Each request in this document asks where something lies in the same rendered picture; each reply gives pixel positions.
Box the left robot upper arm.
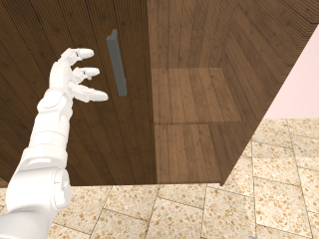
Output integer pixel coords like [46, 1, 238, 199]
[0, 166, 72, 239]

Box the robot left forearm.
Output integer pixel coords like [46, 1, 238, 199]
[6, 87, 73, 211]

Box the left robot hand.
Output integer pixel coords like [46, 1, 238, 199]
[49, 48, 109, 103]

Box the handle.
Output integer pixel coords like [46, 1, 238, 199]
[106, 29, 128, 97]

